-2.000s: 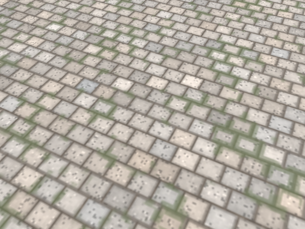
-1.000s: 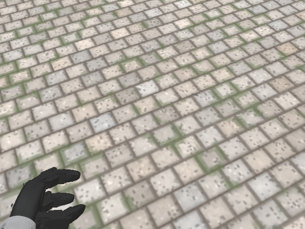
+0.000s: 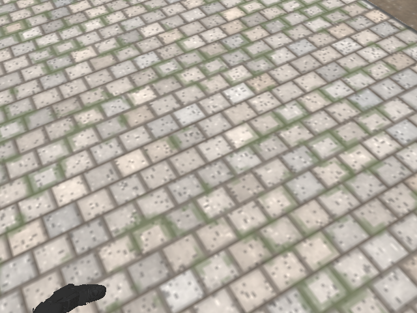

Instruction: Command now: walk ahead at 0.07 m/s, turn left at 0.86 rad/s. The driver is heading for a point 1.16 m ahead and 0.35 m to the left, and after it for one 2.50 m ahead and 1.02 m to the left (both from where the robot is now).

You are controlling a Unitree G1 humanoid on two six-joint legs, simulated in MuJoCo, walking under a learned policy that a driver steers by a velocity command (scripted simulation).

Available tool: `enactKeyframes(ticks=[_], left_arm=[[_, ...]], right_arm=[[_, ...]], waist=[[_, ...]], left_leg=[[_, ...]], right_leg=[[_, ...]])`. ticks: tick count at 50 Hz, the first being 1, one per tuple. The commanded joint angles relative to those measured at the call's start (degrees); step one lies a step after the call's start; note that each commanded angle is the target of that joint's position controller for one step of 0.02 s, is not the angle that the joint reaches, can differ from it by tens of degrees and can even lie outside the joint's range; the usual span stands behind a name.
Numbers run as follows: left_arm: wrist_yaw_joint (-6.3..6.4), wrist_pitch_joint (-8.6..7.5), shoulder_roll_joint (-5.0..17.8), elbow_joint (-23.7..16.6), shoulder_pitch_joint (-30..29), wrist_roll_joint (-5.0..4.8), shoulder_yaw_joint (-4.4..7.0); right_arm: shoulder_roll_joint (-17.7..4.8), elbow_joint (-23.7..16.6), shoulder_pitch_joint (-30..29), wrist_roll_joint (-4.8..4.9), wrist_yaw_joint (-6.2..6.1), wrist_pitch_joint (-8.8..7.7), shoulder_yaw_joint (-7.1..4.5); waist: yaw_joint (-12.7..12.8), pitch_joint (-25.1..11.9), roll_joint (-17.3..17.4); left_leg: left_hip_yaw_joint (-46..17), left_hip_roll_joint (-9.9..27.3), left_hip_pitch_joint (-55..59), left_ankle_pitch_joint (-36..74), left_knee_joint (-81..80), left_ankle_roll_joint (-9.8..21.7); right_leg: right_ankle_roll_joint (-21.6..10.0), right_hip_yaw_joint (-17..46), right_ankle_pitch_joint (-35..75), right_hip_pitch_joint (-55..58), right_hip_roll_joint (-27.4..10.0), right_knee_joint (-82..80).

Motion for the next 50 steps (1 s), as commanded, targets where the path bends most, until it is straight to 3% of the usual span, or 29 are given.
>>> enactKeyframes(ticks=[1,3,6,10,14,15,16,17,18,19,20,21,23,25,27,28,30,34,36,37,38,39,40,41,42,43,44,46,50], left_arm=[[1.00,-0.10,7.58,-3.85,-2.25,0.24,2.57],[1.57,0.00,7.72,-2.40,-0.08,0.26,2.95],[1.84,0.21,9.14,-1.22,1.62,-0.13,3.83],[0.92,0.36,12.38,-0.90,0.94,-0.68,5.36],[-0.36,-0.25,13.22,0.10,2.19,-2.76,6.30],[-0.62,-0.31,11.59,1.00,4.19,-3.04,6.13],[-1.00,-0.08,9.15,1.94,7.28,-2.09,5.72],[-0.90,0.02,7.19,-2.53,5.42,0.33,4.89],[-0.27,-0.18,9.67,-3.72,-1.64,0.74,5.46],[0.12,-0.14,9.98,-4.03,-2.38,-0.70,5.63],[0.67,-0.10,9.86,-2.75,-0.32,-1.02,5.75],[1.14,-0.04,10.72,-2.06,1.04,-0.52,5.97],[0.81,-0.33,10.15,-1.31,2.22,-0.30,5.92],[0.31,-0.34,8.77,0.03,3.45,-1.08,5.25],[-0.95,-0.67,7.70,0.18,2.75,-1.64,4.42],[-1.70,-1.01,7.78,-0.38,1.61,-2.01,4.33],[-2.78,-2.07,8.48,-0.81,1.09,-2.53,4.28],[-3.53,-4.03,8.55,-1.09,1.06,-3.17,3.62],[-3.92,-4.53,8.01,-1.01,2.88,-3.59,3.11],[-4.84,-2.36,7.39,0.57,6.62,1.82,2.73],[-4.97,-1.64,7.39,1.81,11.12,1.73,2.95],[-4.83,-1.64,8.50,4.44,18.43,0.97,3.28],[-4.43,-2.22,12.32,7.00,28.43,1.04,4.27],[-4.54,-2.46,18.73,6.08,29.82,0.75,5.56],[-4.26,-2.27,17.56,4.72,26.26,0.80,5.72],[-3.91,-2.50,15.49,3.90,23.88,0.37,5.44],[-3.58,-2.69,14.13,4.37,24.07,0.15,5.21],[-2.68,-3.03,11.74,5.28,24.21,-0.67,4.35],[-2.15,-2.90,11.89,6.50,25.34,-0.67,4.88]], right_arm=[[-5.81,-3.09,5.22,-0.41,-0.13,1.24,-2.05],[-2.71,-4.95,2.69,-0.10,0.28,1.00,-1.02],[-1.70,-6.82,-0.85,-0.29,1.12,0.71,-0.28],[-2.43,-7.73,-2.31,-0.18,2.56,1.12,-0.16],[-3.34,-7.64,-1.31,-0.23,3.63,2.35,-1.18],[-4.16,-6.75,0.61,-0.43,3.28,2.45,-1.89],[-8.48,-5.96,4.09,-0.56,2.49,2.22,-3.44],[-17.54,-7.91,3.69,-1.62,1.82,1.61,-5.09],[-14.12,-8.98,3.83,-3.41,2.45,-0.06,-4.39],[-12.72,-8.38,1.96,-3.47,2.51,-1.21,-3.72],[-10.97,-8.54,-1.54,-2.05,1.96,-1.56,-3.44],[-9.03,-9.06,-4.28,-0.76,1.42,-1.20,-2.80],[-7.75,-9.92,-6.39,-0.87,0.45,-0.51,-2.16],[-6.97,-9.86,-6.10,-1.21,-0.11,-0.28,-1.87],[-6.37,-8.64,-2.92,-0.20,-0.10,-0.55,-1.61],[-7.16,-8.20,-2.01,-0.14,0.22,-0.90,-1.60],[-7.19,-7.11,-1.37,-0.86,0.88,-1.85,-1.10],[-6.82,-5.59,0.31,-1.14,2.26,-4.03,-0.31],[-6.65,-5.30,-0.32,-0.96,2.62,-4.64,-0.14],[-7.93,-4.68,0.39,-4.86,3.34,-3.63,-0.40],[-7.01,-4.93,-2.47,-5.11,3.33,-3.41,-0.23],[-5.00,-5.56,-4.75,-5.39,2.98,-3.41,0.35],[-1.17,-7.36,-8.89,-5.60,2.75,-3.82,1.49],[0.98,-12.42,-12.45,-4.97,3.11,-4.84,2.40],[-0.51,-12.19,-12.17,-5.24,3.31,-5.53,2.37],[-2.27,-11.11,-13.17,-5.01,3.65,-5.96,1.99],[-2.97,-9.98,-12.40,-5.06,3.97,-6.19,1.87],[-2.31,-8.92,-11.54,-5.55,4.92,-5.50,2.15],[-0.01,-9.71,-17.00,-4.06,5.61,-4.40,3.49]], waist=[[0.53,-6.24,-8.71],[1.60,-6.92,-9.34],[2.89,-9.04,-9.09],[2.71,-9.59,-10.77],[1.29,-9.12,-10.46],[0.83,-9.02,-8.00],[0.61,-7.35,2.40],[2.51,-6.86,21.10],[-2.51,-11.12,12.34],[-0.61,-9.66,9.04],[1.86,-8.15,5.60],[3.08,-7.83,4.91],[4.46,-9.46,5.23],[4.10,-11.21,4.71],[2.04,-12.65,4.85],[1.19,-11.21,7.03],[0.74,-8.06,9.56],[-0.69,-2.88,8.70],[0.24,-1.40,7.59],[2.01,-3.24,6.14],[5.29,-1.56,4.41],[8.67,-1.09,-0.11],[13.25,-0.48,-12.28],[12.14,1.31,-22.39],[10.11,2.12,-14.72],[9.31,2.23,-8.53],[8.50,1.23,-6.05],[7.20,1.36,-7.92],[7.92,2.67,-8.47]], left_leg=[[1.57,6.12,-7.78,5.04,10.24,-2.63],[3.02,7.06,-8.48,7.18,6.12,-2.83],[3.40,9.13,-7.26,9.21,-1.75,-2.58],[6.27,9.08,1.93,11.33,-13.08,-0.15],[9.65,6.72,10.43,15.00,-28.92,3.87],[9.14,4.93,15.62,18.75,-33.77,5.76],[-0.18,9.17,24.04,34.13,-39.75,9.37],[-26.28,24.03,30.74,46.56,-41.80,20.48],[-27.61,24.28,28.57,42.62,-43.78,23.85],[-23.15,21.70,26.30,37.66,-44.57,21.40],[-19.49,18.52,24.58,34.13,-43.95,18.18],[-17.58,17.34,23.12,34.23,-43.16,16.43],[-15.28,14.37,19.27,38.05,-42.01,15.47],[-13.81,13.83,20.66,40.38,-40.48,15.03],[-15.39,12.64,20.52,12.42,-43.50,14.95],[-17.96,13.15,19.09,1.67,-45.76,15.53],[-20.24,14.99,17.32,-4.28,-47.92,16.18],[-19.91,17.16,15.41,-7.64,-49.29,16.43],[-17.91,17.65,15.51,-7.50,-49.20,15.83],[-13.72,14.37,12.42,-11.74,-50.24,13.88],[-9.84,12.69,7.13,-12.31,-47.42,12.52],[-5.22,10.17,1.45,-10.81,-39.65,11.15],[4.17,4.67,-7.44,0.91,-18.44,8.33],[6.37,-2.09,-26.23,-1.02,-5.90,5.73],[0.39,1.57,-31.18,2.22,-0.32,5.56],[-0.30,4.42,-30.11,7.60,0.64,4.83],[0.33,5.62,-25.87,9.75,-1.00,4.00],[1.89,6.31,-18.22,11.67,-6.51,2.22],[5.38,3.52,-11.92,16.72,-18.32,-0.16]], right_leg=[[-11.78,10.56,6.32,9.54,-15.53,-9.64],[-12.75,6.49,9.67,11.43,-15.32,-10.05],[-13.97,3.18,12.69,15.05,-17.63,-9.54],[-11.98,-2.90,12.88,12.74,-19.11,-8.75],[-7.21,-7.36,8.78,13.44,-20.14,-2.33],[-3.98,-9.84,3.41,10.46,-18.02,2.95],[0.86,-14.25,-8.36,0.28,-13.14,15.44],[6.25,-13.41,-31.25,-20.50,-3.77,31.68],[5.17,-1.36,-31.48,-22.45,-2.33,41.08],[3.40,0.92,-26.41,-22.66,-2.65,42.53],[2.71,1.83,-21.14,-22.42,-3.44,40.94],[2.85,2.22,-17.89,-21.58,-3.75,38.74],[3.74,1.86,-13.81,-15.74,-1.69,37.03],[4.70,1.18,-11.47,-13.81,-0.85,31.51],[4.50,0.62,-8.36,-11.11,-1.29,23.19],[4.17,0.14,-8.72,-10.42,-1.20,20.05],[3.02,-0.56,-9.83,-9.06,-2.20,16.18],[-0.57,-3.30,-11.20,-7.06,-4.11,12.45],[-2.84,-4.53,-11.64,-5.96,-4.51,10.17],[-3.27,-8.58,-15.13,2.14,-1.11,7.01],[-4.00,-10.06,-13.10,9.25,0.09,5.53],[-4.65,-7.96,-16.16,16.72,0.51,4.35],[-7.73,9.51,-28.71,23.83,-8.54,-4.49],[-14.41,42.30,-43.12,29.60,-19.08,-18.26],[-17.54,48.72,-44.37,30.28,-22.18,-19.43],[-17.00,41.38,-39.18,29.01,-20.22,-16.84],[-15.49,33.95,-33.65,26.55,-17.00,-15.66],[-13.47,25.94,-26.25,21.03,-11.81,-17.94],[-13.83,20.44,-14.27,16.11,-7.44,-18.11]])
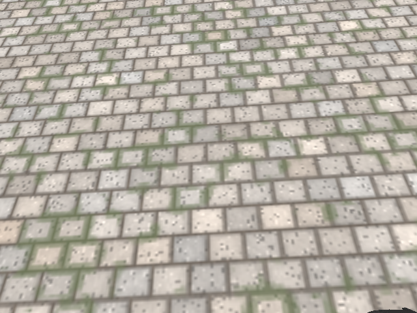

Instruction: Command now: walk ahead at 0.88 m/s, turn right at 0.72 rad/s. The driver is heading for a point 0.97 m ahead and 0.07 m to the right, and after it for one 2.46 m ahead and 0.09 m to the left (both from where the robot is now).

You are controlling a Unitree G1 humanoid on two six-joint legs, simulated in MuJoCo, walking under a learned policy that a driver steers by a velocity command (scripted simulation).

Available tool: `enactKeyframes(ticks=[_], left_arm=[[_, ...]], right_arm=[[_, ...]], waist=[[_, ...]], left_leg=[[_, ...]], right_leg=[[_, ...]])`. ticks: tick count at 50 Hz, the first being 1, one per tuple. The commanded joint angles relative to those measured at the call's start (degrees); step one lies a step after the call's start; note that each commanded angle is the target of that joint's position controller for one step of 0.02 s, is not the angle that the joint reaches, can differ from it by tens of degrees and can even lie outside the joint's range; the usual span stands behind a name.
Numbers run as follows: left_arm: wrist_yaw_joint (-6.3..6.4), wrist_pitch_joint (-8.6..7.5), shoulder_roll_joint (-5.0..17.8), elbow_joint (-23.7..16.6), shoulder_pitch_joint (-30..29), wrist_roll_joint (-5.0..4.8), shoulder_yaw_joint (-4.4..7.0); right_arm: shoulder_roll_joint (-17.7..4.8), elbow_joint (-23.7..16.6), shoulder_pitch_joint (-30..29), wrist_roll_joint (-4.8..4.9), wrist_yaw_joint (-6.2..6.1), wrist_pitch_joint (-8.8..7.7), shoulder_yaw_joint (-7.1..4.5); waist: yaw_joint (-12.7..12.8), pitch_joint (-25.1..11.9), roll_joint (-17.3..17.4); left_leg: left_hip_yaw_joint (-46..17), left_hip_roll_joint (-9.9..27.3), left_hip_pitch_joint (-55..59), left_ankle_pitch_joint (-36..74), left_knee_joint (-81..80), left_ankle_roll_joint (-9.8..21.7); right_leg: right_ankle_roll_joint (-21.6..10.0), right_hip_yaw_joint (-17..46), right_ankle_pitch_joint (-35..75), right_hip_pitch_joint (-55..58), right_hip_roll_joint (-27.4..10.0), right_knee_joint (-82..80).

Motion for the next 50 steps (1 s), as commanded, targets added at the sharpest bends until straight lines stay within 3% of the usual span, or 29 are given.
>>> enactKeyframes(ticks=[1,4,6,7,8,9,10,11,12,14,17,20,23,25,27,28,29,30,31,32,33,36,38,39,40,42,46,48,50], left_arm=[[0.63,-0.92,11.38,-3.75,-3.53,-0.25,3.21],[0.76,-1.16,12.04,-3.04,-2.96,-0.63,3.68],[0.78,-1.61,13.63,-3.65,-6.11,-0.86,4.07],[0.52,-1.93,14.62,-4.02,-7.75,-1.09,4.31],[0.04,-2.50,13.98,-4.69,-9.56,-1.24,4.13],[0.36,-3.11,6.39,-7.32,-8.47,-2.22,2.23],[0.43,-2.41,5.04,-9.34,-7.79,-2.40,1.05],[0.57,-1.27,7.26,-8.28,-10.54,-1.00,1.28],[-0.07,-0.60,8.01,-7.99,-13.08,0.36,1.37],[-1.61,0.49,6.44,-8.54,-15.87,1.62,1.06],[-3.09,1.71,3.81,-11.03,-20.52,1.69,-0.26],[-3.65,1.44,4.59,-14.07,-26.63,1.68,-1.05],[-4.96,0.61,4.11,-17.06,-34.66,1.67,-2.52],[-4.66,0.23,4.21,-17.00,-35.36,1.77,-2.83],[-2.79,0.21,7.44,-14.39,-26.48,2.53,-1.59],[-1.57,0.18,9.80,-10.52,-13.88,2.68,-0.32],[-0.20,0.11,14.35,-7.44,-3.83,3.46,1.44],[0.93,-0.63,19.96,-6.90,-2.36,4.60,2.58],[1.29,-0.67,19.84,-8.70,-2.70,3.77,2.82],[1.39,-0.92,15.44,-7.41,-7.51,2.89,2.07],[1.25,-1.49,11.85,-6.79,-11.52,2.42,1.20],[1.06,-3.00,6.30,-5.28,-14.01,1.45,-0.06],[0.85,-4.16,4.40,-3.26,-13.24,-0.02,-0.39],[0.76,-4.69,5.03,-2.81,-12.51,-0.28,-0.27],[0.59,-4.95,3.42,-2.14,-12.34,-0.26,-0.59],[0.67,-5.33,3.07,-1.46,-12.10,0.30,-0.73],[2.23,-5.16,7.12,-0.38,-9.67,0.10,-0.42],[3.86,-4.19,10.81,-1.30,-9.64,-0.05,0.37],[4.34,-2.69,13.96,-3.40,-14.72,-0.05,1.40]], right_arm=[[-2.91,-6.68,-12.51,0.96,0.38,-0.81,-0.19],[-3.56,-7.60,-14.83,1.74,-0.18,-1.17,-0.15],[-6.00,-5.17,-6.92,1.94,-1.43,-1.53,-1.22],[-8.32,-2.05,2.60,1.61,-2.51,-1.77,-2.42],[-11.43,0.50,13.84,0.87,-3.88,-1.95,-3.87],[-17.00,1.39,23.74,-1.11,-4.83,-2.14,-5.45],[-17.11,1.00,18.09,-1.04,-4.62,-1.73,-5.16],[-11.47,0.08,10.64,-0.82,-4.58,-1.42,-4.16],[-7.61,0.47,9.22,-0.42,-4.37,-1.42,-3.26],[-5.21,3.30,10.38,-0.21,-4.11,-2.05,-2.41],[-3.15,7.47,13.32,1.17,-2.88,-4.13,-1.83],[-3.97,9.43,13.08,1.23,-2.47,-5.16,-1.89],[-5.47,11.65,15.17,2.04,-2.38,-5.44,-1.88],[-8.60,14.27,17.88,2.48,-2.30,-5.14,-2.18],[-13.40,15.69,18.41,2.42,-2.69,-4.55,-2.97],[-14.74,15.71,16.71,2.54,-3.05,-3.93,-3.18],[-12.96,15.00,15.87,2.57,-3.02,-3.82,-2.67],[-1.76,12.68,20.94,2.58,-2.16,-3.73,-0.57],[-4.77,11.15,21.53,4.80,-2.76,-3.58,-1.27],[-7.89,10.46,14.44,4.41,-2.95,-3.15,-2.33],[-5.68,10.69,13.71,3.98,-2.43,-3.06,-1.74],[-1.81,13.99,17.11,2.33,-0.96,-0.23,-1.45],[-0.55,13.00,12.55,2.11,-0.20,1.35,-1.71],[0.44,11.25,9.80,2.01,0.18,1.68,-1.46],[0.51,10.17,6.41,2.26,0.38,1.72,-1.31],[1.03,8.40,1.49,2.70,0.88,1.53,-0.69],[-0.18,5.62,-5.00,2.29,2.13,0.89,0.13],[-2.39,7.77,1.53,1.68,2.09,0.70,-0.34],[-6.95,14.06,23.67,1.12,0.81,0.82,-2.66]], waist=[[-0.35,7.65,-8.93],[-0.27,6.81,-10.85],[-5.03,3.13,-10.14],[-9.91,-2.14,-6.86],[-15.92,-8.85,-3.67],[-18.37,-18.66,10.12],[-12.97,-18.12,17.51],[-10.74,-7.91,9.77],[-10.41,-2.75,2.79],[-8.65,3.18,2.16],[-6.96,7.53,3.45],[-5.08,10.05,2.07],[-6.09,12.26,-0.37],[-5.09,11.36,-0.32],[0.45,3.35,2.76],[7.07,-3.42,3.23],[11.50,-8.98,2.38],[4.11,-16.23,-14.84],[4.20,-24.77,-13.41],[2.43,-12.24,-6.42],[-0.55,-3.27,-6.03],[-6.23,2.63,-6.67],[-7.05,6.49,-5.33],[-7.25,7.31,-7.30],[-7.25,9.11,-6.53],[-7.24,10.02,-7.23],[-7.79,10.81,-4.02],[-11.29,5.86,-5.65],[-21.51,-4.87,-6.61]], left_leg=[[2.17,-2.04,-4.41,3.83,-10.39,-1.60],[2.27,-3.11,5.06,7.23,-18.08,-0.76],[2.05,-4.29,19.94,5.76,-21.02,0.81],[2.44,-4.68,32.68,4.85,-21.98,1.99],[-1.02,0.09,48.32,0.26,-20.23,3.48],[-23.43,17.36,61.78,-30.99,-27.71,6.31],[-47.07,24.83,55.68,-43.36,-39.26,8.26],[-42.13,23.23,46.77,-39.97,-38.28,9.05],[-32.24,21.05,40.78,-30.56,-37.22,9.29],[-19.59,16.60,32.43,-16.50,-40.06,8.87],[-11.37,15.07,29.50,-5.19,-43.38,9.31],[-1.38,13.46,28.63,7.63,-46.85,9.32],[6.78,11.32,21.34,18.26,-53.81,9.05],[7.21,11.78,25.23,38.71,-51.74,9.99],[7.32,13.02,30.56,67.71,-36.02,9.89],[6.91,12.36,27.46,68.10,-21.13,9.15],[6.38,8.67,16.27,51.80,-3.12,8.37],[3.51,0.31,0.32,-13.20,20.94,8.05],[-5.30,-2.48,-4.79,-11.93,31.45,9.03],[-4.82,1.20,-8.43,-3.39,29.85,9.26],[-3.21,3.34,-7.97,0.51,26.07,8.85],[-2.80,6.60,-0.81,2.45,21.97,7.15],[-1.99,7.42,-5.29,4.14,20.64,6.90],[-0.90,7.61,-6.87,6.54,19.07,6.63],[0.72,7.05,-7.54,9.59,16.68,6.62],[4.26,5.31,-7.24,15.93,10.33,7.14],[12.55,0.13,0.01,22.21,-7.50,10.44],[15.61,-5.51,9.58,21.46,-11.72,11.11],[11.12,-8.35,33.89,18.66,-12.17,13.76]], right_leg=[[-9.33,14.96,0.30,-2.49,-8.64,-10.64],[-8.28,16.46,11.00,-4.08,-10.40,-9.32],[-5.64,15.05,28.37,-7.27,-10.47,-2.48],[-3.83,12.23,36.68,-10.16,-7.88,8.48],[-2.31,9.55,33.57,-18.65,-3.84,24.07],[-1.33,3.38,4.93,-31.05,2.57,45.14],[-1.87,0.18,-9.20,-37.74,1.85,55.07],[-2.18,-1.35,-3.49,-40.81,-2.59,58.76],[-1.97,-2.89,-0.29,-40.63,-5.27,57.51],[-1.01,-3.39,1.26,-39.11,-8.03,54.37],[-0.31,-1.90,3.70,-42.05,-8.66,51.29],[0.14,-1.98,9.82,-44.09,-7.39,43.12],[-1.28,-11.29,16.88,-29.89,-5.44,26.19],[-3.06,-14.74,16.20,-22.22,-3.44,21.27],[-4.08,-15.36,8.27,-9.47,0.63,20.97],[-4.45,-13.08,7.22,4.83,1.10,17.93],[-4.14,-6.86,3.12,20.65,-4.85,16.49],[-3.84,16.19,-11.87,33.20,-24.42,12.75],[-5.06,36.16,-16.70,31.72,-30.99,1.69],[-3.76,26.52,-13.87,21.80,-26.46,-0.54],[-3.77,18.42,-7.15,12.08,-24.20,-2.08],[-1.59,2.77,3.03,-1.83,-19.28,-7.14],[0.69,-5.23,9.76,-2.12,-16.68,-10.09],[1.27,-8.26,14.32,-2.64,-17.24,-11.21],[2.79,-13.30,21.54,-3.44,-14.79,-11.85],[3.06,-19.36,29.10,-3.79,-12.25,-12.63],[4.83,-25.98,56.14,1.86,-12.87,-11.10],[5.74,-25.93,77.85,6.32,-14.02,1.45],[5.97,-22.89,79.42,-0.79,-16.01,29.79]])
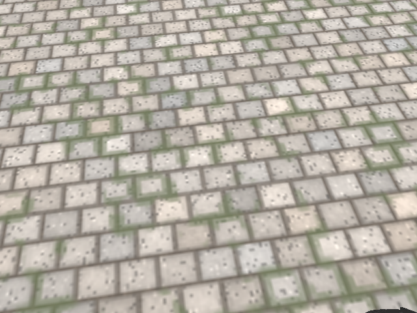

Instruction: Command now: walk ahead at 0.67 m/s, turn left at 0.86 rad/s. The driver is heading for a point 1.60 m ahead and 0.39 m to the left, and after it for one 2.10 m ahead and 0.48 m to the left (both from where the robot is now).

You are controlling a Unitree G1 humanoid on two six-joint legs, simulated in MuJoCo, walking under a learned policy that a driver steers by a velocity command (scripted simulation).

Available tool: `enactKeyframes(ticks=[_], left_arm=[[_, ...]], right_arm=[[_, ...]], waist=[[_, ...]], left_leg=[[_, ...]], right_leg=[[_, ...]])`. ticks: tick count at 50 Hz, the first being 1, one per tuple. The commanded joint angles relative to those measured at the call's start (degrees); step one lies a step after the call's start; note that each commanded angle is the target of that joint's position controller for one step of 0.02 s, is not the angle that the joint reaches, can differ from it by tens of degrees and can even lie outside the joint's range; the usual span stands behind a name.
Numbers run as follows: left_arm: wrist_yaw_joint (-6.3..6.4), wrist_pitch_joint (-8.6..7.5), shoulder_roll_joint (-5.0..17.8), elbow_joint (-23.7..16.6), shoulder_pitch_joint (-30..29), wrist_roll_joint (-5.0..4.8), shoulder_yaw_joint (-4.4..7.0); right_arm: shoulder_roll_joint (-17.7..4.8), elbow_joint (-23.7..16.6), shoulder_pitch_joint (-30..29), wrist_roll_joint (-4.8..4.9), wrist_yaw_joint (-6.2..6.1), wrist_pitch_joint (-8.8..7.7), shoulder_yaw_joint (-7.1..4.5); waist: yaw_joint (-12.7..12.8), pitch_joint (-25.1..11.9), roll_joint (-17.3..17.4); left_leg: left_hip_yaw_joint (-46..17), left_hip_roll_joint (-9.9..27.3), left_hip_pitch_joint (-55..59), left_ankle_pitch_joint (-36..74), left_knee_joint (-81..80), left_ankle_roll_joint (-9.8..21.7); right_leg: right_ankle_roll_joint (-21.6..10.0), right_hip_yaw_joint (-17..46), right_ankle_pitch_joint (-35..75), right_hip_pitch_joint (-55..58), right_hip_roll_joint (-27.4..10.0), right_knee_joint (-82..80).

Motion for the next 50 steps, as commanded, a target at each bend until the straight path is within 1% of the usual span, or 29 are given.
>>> enactKeyframes(ticks=[1,2,3,4,5,6,8,11,13,15,18,20,21,22,23,24,25,26,28,32,34,35,37,38,39,40,43,47,50], left_arm=[[0.06,0.30,13.21,-7.72,-12.83,-0.88,3.31],[-1.24,-0.01,5.74,-9.58,-12.44,0.19,1.53],[-1.38,-2.63,4.58,-16.22,-5.78,-1.19,0.08],[-1.34,-3.99,9.83,-16.93,-8.83,-1.63,0.70],[-0.99,-4.16,10.81,-18.17,-12.49,-2.47,1.39],[-0.38,-3.45,11.21,-17.21,-13.04,-1.77,1.88],[0.16,-1.14,11.87,-17.34,-12.26,-0.54,2.77],[0.80,-0.04,6.42,-21.31,-19.27,0.95,1.81],[0.83,0.53,4.51,-22.34,-21.92,0.02,1.25],[0.38,0.73,4.74,-23.34,-25.32,-0.79,1.45],[-0.43,0.39,7.01,-24.00,-27.91,-1.22,2.53],[-0.52,-0.53,8.36,-21.53,-21.85,-0.69,3.53],[-0.13,-0.66,8.76,-20.35,-17.16,0.47,3.50],[0.19,0.11,9.52,-21.92,-16.84,2.11,3.03],[0.18,0.64,11.71,-20.97,-16.49,1.54,3.90],[0.54,1.01,8.51,-23.29,-20.59,0.72,3.67],[0.69,1.95,5.86,-23.72,-21.36,0.64,2.65],[0.60,2.87,5.91,-23.81,-21.68,0.48,2.13],[0.37,4.04,8.18,-22.48,-22.68,0.44,2.60],[-0.26,5.24,8.38,-20.21,-20.12,-0.46,3.33],[-0.83,5.52,7.55,-19.14,-18.22,-0.95,3.11],[-0.96,5.78,8.79,-19.03,-17.80,-1.46,3.48],[-0.88,5.65,10.06,-18.60,-15.26,-2.23,4.05],[-0.96,5.13,8.80,-20.17,-16.95,-2.31,3.86],[-0.94,4.39,8.72,-22.53,-20.98,-3.06,4.02],[-0.70,4.20,10.77,-22.15,-19.39,-2.46,5.10],[0.43,6.74,9.98,-17.38,-9.89,-2.21,6.03],[-0.44,7.91,6.42,-20.45,-14.40,-2.43,4.43],[-2.55,7.73,4.44,-23.54,-18.02,-2.24,3.02]], right_arm=[[-8.66,7.72,34.03,0.16,-2.55,0.29,-3.92],[-13.78,7.51,30.32,1.20,-3.95,0.55,-5.27],[-17.17,0.75,23.40,0.59,-3.08,-1.54,-5.09],[-15.90,-2.97,18.52,0.78,-2.68,-1.80,-6.14],[-13.19,-4.50,13.68,1.74,-2.44,-2.56,-5.71],[-10.24,-5.47,8.65,3.01,-2.24,-3.03,-4.89],[-9.00,-7.24,5.65,2.37,-2.85,-3.29,-4.63],[-8.92,-6.38,7.23,3.12,-5.12,-1.65,-5.18],[-9.89,-6.07,9.20,3.81,-7.01,0.95,-6.07],[-9.56,-6.17,10.48,4.46,-8.20,2.92,-6.38],[-6.41,-7.85,9.36,3.34,-8.39,3.76,-5.91],[-4.15,-9.82,5.79,2.63,-7.80,3.39,-5.11],[-0.60,-10.44,7.56,1.92,-7.26,3.25,-3.80],[1.58,-10.50,13.42,1.33,-7.06,2.89,-2.88],[-4.53,-10.20,22.23,2.48,-5.40,2.47,-3.75],[-9.87,-7.71,18.19,2.92,-5.13,3.16,-4.98],[-11.11,-7.95,11.64,2.72,-5.58,4.16,-5.26],[-9.58,-8.55,8.97,2.38,-6.21,4.95,-4.78],[-5.48,-9.48,7.94,2.02,-6.12,4.91,-3.20],[-1.50,-8.35,8.04,1.31,-5.64,3.63,-1.34],[-1.08,-7.01,8.82,0.98,-5.34,3.63,-1.34],[-1.61,-6.16,10.38,1.04,-5.11,3.65,-1.78],[-4.88,-6.17,11.03,0.64,-5.12,3.63,-2.96],[-9.26,-6.06,12.83,-1.03,-5.58,3.59,-4.08],[-10.72,-5.15,13.75,-2.04,-5.64,3.43,-4.82],[-9.58,-6.31,9.37,-2.47,-5.97,2.70,-4.41],[-2.79,-8.65,-0.37,-0.05,-7.17,0.97,-2.49],[-2.80,-7.55,2.35,0.59,-7.91,1.71,-2.82],[-6.27,-6.52,5.37,0.62,-7.87,2.58,-4.34]], waist=[[-18.76,-12.19,-0.96],[-12.67,-6.92,11.64],[-5.49,-22.84,14.63],[-6.76,-26.13,1.81],[-3.31,-14.33,-6.84],[0.46,-8.20,-13.82],[3.13,-3.52,-11.90],[1.39,-4.52,-7.77],[-0.72,-10.60,-3.71],[-2.66,-13.12,-0.55],[-3.21,-10.69,4.82],[0.23,-12.07,5.35],[0.41,-18.02,-1.07],[-2.71,-20.63,-11.74],[-6.90,-26.56,-19.96],[-3.72,-22.41,-12.64],[-1.54,-17.30,-6.51],[-1.37,-14.52,-3.67],[-2.67,-9.15,-4.47],[-1.44,-12.20,-11.47],[-1.37,-11.26,-12.79],[-2.56,-10.01,-12.88],[-3.46,-8.14,-11.03],[-4.40,-7.55,-2.76],[-5.64,-6.66,10.04],[-4.49,-5.61,10.18],[0.41,-5.25,5.67],[-2.02,-4.96,4.36],[-4.39,-6.84,5.86]], left_leg=[[-7.48,-2.47,45.63,3.88,-5.42,5.45],[-16.80,4.45,50.38,35.79,-0.49,7.34],[-48.39,16.49,64.16,26.89,-9.69,19.64],[-55.96,18.19,60.91,7.39,-18.55,19.95],[-53.93,16.11,49.79,-2.77,-22.95,17.97],[-49.50,13.90,38.71,-2.11,-24.43,14.91],[-40.92,9.55,23.67,13.22,-24.37,12.37],[-28.74,-0.64,15.34,27.57,-18.96,7.28],[-26.92,-4.05,17.87,26.95,-14.89,1.76],[-28.57,-5.12,19.39,18.18,-12.39,-2.73],[-35.17,-4.65,20.72,3.52,-9.17,-4.31],[-35.33,-4.98,23.28,-3.36,-0.02,-4.92],[-30.25,-7.57,18.97,-21.28,14.13,-6.97],[-25.06,-13.54,6.95,-48.79,26.28,-9.58],[-24.55,-8.13,2.05,-46.88,38.17,-11.82],[-22.73,-4.65,1.04,-40.78,42.21,-13.51],[-20.91,-3.94,0.48,-35.81,43.21,-14.20],[-19.88,-3.79,2.07,-33.37,41.68,-14.30],[-16.72,-3.08,7.54,-31.37,30.87,-13.57],[-13.11,-1.30,17.45,-31.81,10.21,-12.30],[-13.53,-0.72,22.03,-27.12,-0.48,-11.21],[-12.38,-1.94,25.66,-22.30,-6.76,-9.89],[-13.21,-0.47,34.40,-19.61,-12.41,-5.62],[-21.44,8.65,36.63,-23.75,-14.30,-1.46],[-31.91,18.72,30.43,-23.71,-22.14,4.71],[-34.91,23.73,27.03,-16.58,-23.63,7.68],[-22.68,17.82,27.30,-1.64,-20.81,3.11],[-14.02,15.55,32.36,0.85,-19.58,2.77],[-11.69,17.95,34.16,3.89,-17.86,3.35]], right_leg=[[0.19,4.46,51.89,-27.79,-8.92,49.29],[1.33,6.40,-6.27,-46.01,2.13,71.52],[3.33,24.94,-9.83,-58.42,4.76,82.13],[1.00,29.94,-6.14,-57.79,2.45,77.28],[0.18,28.93,-3.46,-60.35,0.88,70.07],[0.69,28.22,-0.55,-57.37,-2.12,64.96],[2.99,28.01,1.19,-49.88,-4.61,56.38],[5.12,23.42,7.87,-43.84,-2.02,35.92],[5.47,22.48,17.51,-40.07,2.02,24.61],[5.13,22.54,24.67,-37.47,4.58,16.09],[4.45,25.88,27.88,-35.45,4.54,7.61],[2.18,27.17,36.31,-29.29,0.79,-0.66],[-2.75,33.58,46.43,-16.29,-8.60,0.10],[-11.86,48.17,71.55,-5.37,-20.36,4.99],[-21.91,65.24,58.70,-3.75,-32.44,3.78],[-21.30,61.09,43.96,-8.88,-26.78,2.55],[-17.31,51.12,35.20,-14.57,-20.74,2.25],[-14.64,46.73,29.97,-20.40,-17.05,0.68],[-12.01,39.31,26.84,-30.16,-11.85,-2.48],[-13.17,35.96,26.63,-29.52,-10.02,-4.17],[-12.74,38.43,16.92,-30.62,-9.89,-4.76],[-11.83,39.11,11.15,-33.31,-9.29,-5.01],[-7.57,39.45,-0.32,-42.33,-7.25,-4.74],[-3.71,33.97,-2.82,-50.05,-3.83,1.72],[-1.37,23.50,-2.66,-52.68,2.45,15.54],[0.89,22.59,-4.65,-52.72,0.44,29.52],[3.52,23.01,0.78,-54.47,-1.18,49.15],[5.98,19.26,8.66,-56.42,-5.03,42.64],[4.99,16.72,6.31,-50.41,-6.51,30.92]])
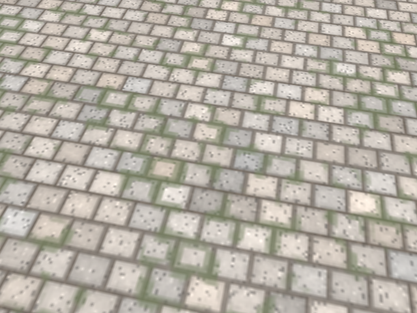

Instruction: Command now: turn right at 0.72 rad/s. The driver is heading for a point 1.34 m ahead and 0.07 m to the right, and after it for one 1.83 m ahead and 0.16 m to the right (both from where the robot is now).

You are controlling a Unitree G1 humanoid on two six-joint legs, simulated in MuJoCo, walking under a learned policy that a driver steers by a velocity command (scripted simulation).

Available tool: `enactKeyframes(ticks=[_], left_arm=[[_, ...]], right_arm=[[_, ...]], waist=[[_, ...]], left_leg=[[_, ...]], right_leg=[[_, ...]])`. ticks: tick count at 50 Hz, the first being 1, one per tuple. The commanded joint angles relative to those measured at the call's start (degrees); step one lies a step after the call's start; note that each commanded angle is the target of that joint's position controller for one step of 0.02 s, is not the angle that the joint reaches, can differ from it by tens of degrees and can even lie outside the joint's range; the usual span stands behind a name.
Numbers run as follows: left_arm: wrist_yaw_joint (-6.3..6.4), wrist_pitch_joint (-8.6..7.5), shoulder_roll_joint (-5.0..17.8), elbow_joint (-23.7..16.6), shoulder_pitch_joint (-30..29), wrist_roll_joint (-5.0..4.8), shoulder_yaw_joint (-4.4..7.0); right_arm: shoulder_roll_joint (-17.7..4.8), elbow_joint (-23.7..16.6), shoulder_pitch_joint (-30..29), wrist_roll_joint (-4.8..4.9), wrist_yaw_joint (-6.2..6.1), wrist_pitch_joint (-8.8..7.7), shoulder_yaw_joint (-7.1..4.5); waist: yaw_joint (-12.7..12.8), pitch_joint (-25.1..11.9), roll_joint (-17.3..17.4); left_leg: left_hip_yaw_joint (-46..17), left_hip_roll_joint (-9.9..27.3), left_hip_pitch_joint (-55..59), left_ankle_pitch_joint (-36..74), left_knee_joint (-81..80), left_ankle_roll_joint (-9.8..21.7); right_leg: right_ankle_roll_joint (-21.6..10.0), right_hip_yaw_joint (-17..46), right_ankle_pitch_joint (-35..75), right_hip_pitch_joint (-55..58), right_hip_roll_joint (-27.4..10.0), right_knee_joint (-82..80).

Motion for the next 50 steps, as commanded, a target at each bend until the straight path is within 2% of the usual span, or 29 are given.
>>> enactKeyframes(ticks=[1,5,6,7,8,9,10,12,14,17,21,23,26,28,29,30,31,32,34,36,38,39,41,42,43,44,45,46,50], left_arm=[[-1.96,-1.09,0.57,-8.26,-6.62,0.01,-1.16],[-2.53,-0.29,3.25,-8.17,-3.12,-0.07,0.27],[-2.00,-0.11,4.07,-7.36,-0.75,0.04,0.98],[-0.94,-0.22,8.18,-6.37,3.79,0.28,2.71],[0.16,-0.66,17.80,-7.57,5.47,0.70,4.82],[-0.67,-2.28,15.12,-8.73,6.04,2.85,3.82],[-1.05,-3.37,13.11,-8.35,4.08,2.85,3.05],[0.10,-3.25,8.41,-8.88,-3.71,0.32,1.56],[0.95,-2.46,7.03,-9.88,-8.05,0.84,0.55],[1.32,-2.32,7.16,-8.96,-7.38,1.59,0.34],[0.83,-2.76,1.61,-6.85,-9.08,2.88,-2.09],[0.07,-3.13,2.82,-5.16,-8.42,3.33,-2.00],[0.59,-2.80,6.55,-3.98,-8.16,2.05,-0.76],[1.29,-3.02,5.49,-4.04,-5.23,2.33,-0.51],[1.10,-3.52,3.65,-5.91,-6.80,2.96,-0.82],[0.68,-4.31,2.85,-6.79,-11.83,1.65,-0.94],[0.10,-5.58,1.80,-8.37,-15.94,-0.77,-0.98],[-0.46,-6.93,2.36,-8.84,-17.10,-1.61,-0.67],[-1.70,-9.38,2.15,-8.11,-16.20,-0.07,-0.47],[-2.47,-10.65,0.18,-7.24,-16.63,0.82,-0.67],[-2.84,-11.04,-1.62,-6.13,-15.20,0.33,-0.92],[-2.99,-7.88,-0.72,-4.25,-10.09,3.71,-1.71],[-0.76,-5.91,0.55,-2.66,-3.37,2.70,-1.06],[0.40,-6.06,4.50,-1.30,4.33,2.49,-0.11],[1.22,-6.65,10.11,-1.36,10.45,3.75,0.55],[1.56,-6.51,15.06,-2.14,5.25,5.37,1.70],[1.20,-6.86,10.83,-2.81,1.92,5.31,0.85],[0.72,-7.29,7.30,-2.51,1.27,4.61,-0.32],[0.04,-8.66,5.09,1.18,5.80,3.84,-1.39]], right_arm=[[-11.68,-2.83,0.70,0.33,-0.11,-0.11,-3.85],[-12.89,-2.13,-0.39,2.46,1.14,-1.10,-4.88],[-11.74,-1.37,0.39,2.84,1.50,-1.50,-4.80],[-9.86,-0.38,3.41,2.15,2.04,-2.02,-4.54],[-5.77,-4.51,1.29,-1.12,2.38,-2.50,-3.05],[-7.56,-6.12,-5.53,-0.99,2.15,-2.98,-3.16],[-9.36,-6.35,-8.24,0.66,1.90,-2.93,-3.61],[-9.85,-4.06,-5.12,0.74,0.79,-2.30,-3.83],[-9.73,-2.56,-2.10,0.35,0.79,-1.68,-3.96],[-7.45,-1.31,-0.22,0.83,1.15,-1.36,-2.98],[-5.54,0.13,1.37,1.02,2.17,-0.99,-1.51],[-7.36,-0.79,0.55,1.60,2.58,-1.00,-1.83],[-10.40,-2.47,0.64,1.82,2.82,-1.49,-2.69],[-13.04,-2.86,3.24,1.55,2.65,-1.71,-3.32],[-14.20,-0.90,7.93,2.98,2.51,-1.90,-4.23],[-14.68,0.16,13.74,2.89,2.83,-2.43,-4.63],[-15.58,0.99,16.43,2.07,2.75,-3.34,-4.73],[-14.55,0.61,15.52,1.30,2.26,-4.30,-4.39],[-12.80,-1.23,12.02,2.15,1.82,-5.00,-4.08],[-12.52,-2.59,10.23,3.19,1.31,-4.02,-4.17],[-12.57,-4.50,7.25,3.54,0.92,-3.15,-4.29],[-16.97,-3.16,5.09,-1.81,3.36,-1.34,-6.24],[-12.41,-4.32,2.43,-0.49,4.75,-0.82,-5.69],[-9.49,-5.59,0.25,-0.05,4.61,-1.43,-5.03],[-3.04,-7.93,-0.09,0.08,4.20,-2.26,-3.13],[-2.53,-10.83,-0.55,0.81,4.28,-2.47,-1.98],[-6.38,-10.62,-3.12,-0.29,4.54,-2.10,-2.52],[-7.96,-9.56,-3.09,-1.18,5.53,-2.03,-3.06],[-8.16,-7.59,-2.46,-1.32,8.64,-0.83,-2.74]], waist=[[-3.58,-5.21,9.75],[-0.84,-5.53,9.93],[0.50,-6.06,7.95],[1.96,-8.12,-0.43],[0.63,-8.51,-21.40],[5.58,-16.32,-15.30],[5.16,-13.73,-8.73],[0.81,-9.17,-2.82],[-1.52,-9.15,-4.56],[-1.15,-9.97,-4.45],[-0.10,-9.94,-6.54],[0.73,-6.68,-7.62],[-0.05,-2.58,-6.34],[1.74,-4.48,0.90],[1.89,-5.01,7.17],[-2.64,-1.10,11.25],[-4.66,2.50,16.44],[-4.18,3.58,16.06],[-2.40,0.15,11.38],[-2.10,-1.98,9.20],[-0.65,-2.64,10.63],[0.07,-3.68,12.24],[4.15,-3.33,6.80],[8.08,-5.27,2.95],[9.72,-8.78,-10.61],[5.73,-6.58,-13.95],[4.60,-2.38,-5.57],[3.53,-0.72,-3.13],[2.89,1.05,-5.58]], left_leg=[[-6.51,15.09,8.38,25.50,-5.19,11.49],[-3.37,16.93,6.49,26.58,0.70,8.06],[-0.44,15.47,3.61,24.06,5.79,5.17],[3.79,11.00,-4.42,16.53,17.70,0.57],[5.35,1.21,-27.43,-20.19,37.86,-6.08],[-8.39,-2.65,-32.03,-25.32,46.78,-6.07],[-11.14,-1.62,-32.66,-21.11,48.56,-4.63],[-11.22,0.52,-31.85,-11.54,43.18,-3.78],[-9.40,-0.57,-24.11,-6.24,40.14,-4.67],[-8.62,-1.41,-19.77,-3.33,31.56,-5.69],[-7.82,1.45,-9.07,-0.55,19.11,-5.11],[-6.28,0.58,-5.92,-0.84,15.64,-3.91],[-4.31,-1.39,-6.61,2.57,6.60,-0.99],[-11.33,1.93,-4.93,12.91,3.88,3.04],[-19.51,4.02,-4.11,-9.75,0.22,8.54],[-34.53,9.61,-3.13,-36.14,-10.40,14.25],[-48.74,14.92,-1.09,-43.23,-19.51,17.91],[-51.44,16.32,0.22,-39.37,-20.44,17.83],[-44.67,12.98,2.02,-28.11,-17.01,14.40],[-36.62,7.47,0.40,-19.75,-15.29,11.73],[-31.29,2.86,-5.22,-13.70,-13.28,10.68],[-26.33,-1.64,-6.93,-13.24,-10.90,10.06],[-26.03,-4.33,-19.00,-12.60,-4.10,7.05],[-23.49,-6.66,-30.80,-15.75,4.49,4.23],[-17.11,-9.78,-35.89,-19.98,23.72,3.40],[-13.71,-5.76,-44.98,-12.64,32.49,2.54],[-13.67,-1.03,-45.79,-6.72,37.97,2.79],[-13.07,-0.74,-45.41,-3.40,39.35,2.55],[-9.79,1.00,-42.85,3.79,45.78,1.40]], right_leg=[[-1.02,-2.93,-1.81,-0.27,-1.54,-9.98],[-5.25,-6.30,2.44,9.06,0.68,-23.01],[-7.09,-6.22,7.56,15.10,2.28,-28.62],[-10.46,0.41,22.93,26.54,0.81,-33.81],[-21.16,25.91,51.29,39.39,-15.15,-32.90],[-29.51,34.69,45.98,38.71,-20.06,-36.34],[-27.42,29.60,39.31,36.80,-17.63,-37.60],[-21.21,21.19,32.20,30.72,-12.83,-37.04],[-19.68,16.66,33.40,23.22,-9.63,-37.34],[-19.48,14.65,31.63,21.95,-8.21,-37.20],[-18.90,11.25,20.39,17.58,-8.26,-38.07],[-19.14,11.66,13.19,14.84,-9.05,-38.79],[-17.47,11.98,11.47,16.84,-9.18,-35.87],[-13.00,7.82,-3.05,16.89,-4.45,-29.17],[-9.95,1.84,-16.21,11.45,1.97,-23.18],[-7.98,-0.90,-17.51,2.55,5.96,-14.35],[-8.23,1.66,-16.81,-4.09,7.12,-7.22],[-8.69,5.90,-16.03,-7.41,4.86,-2.31],[-9.00,7.06,-10.20,-6.13,2.94,-5.14],[-7.29,3.80,-6.57,1.26,5.02,-14.84],[-5.54,1.38,-3.87,11.44,7.66,-23.80],[-5.08,-1.50,-5.24,16.36,8.86,-27.69],[-3.97,-2.84,5.94,33.43,8.17,-36.70],[-5.19,2.40,2.96,46.75,1.50,-36.66],[-7.09,20.93,-16.79,49.91,-15.85,-43.11],[-12.96,42.67,-31.38,43.24,-26.84,-50.90],[-14.91,39.69,-30.83,39.17,-25.18,-50.03],[-13.76,30.42,-24.83,37.36,-20.91,-48.59],[-10.93,9.32,-4.91,34.68,-12.93,-50.57]])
